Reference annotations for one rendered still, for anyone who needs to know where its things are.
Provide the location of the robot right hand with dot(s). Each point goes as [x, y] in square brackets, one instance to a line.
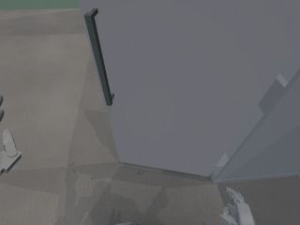
[241, 213]

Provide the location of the robot left hand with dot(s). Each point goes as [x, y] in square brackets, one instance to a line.
[11, 155]

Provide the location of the fridge door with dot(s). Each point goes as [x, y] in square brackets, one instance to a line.
[187, 74]

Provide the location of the handle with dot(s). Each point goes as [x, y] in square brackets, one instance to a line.
[94, 39]

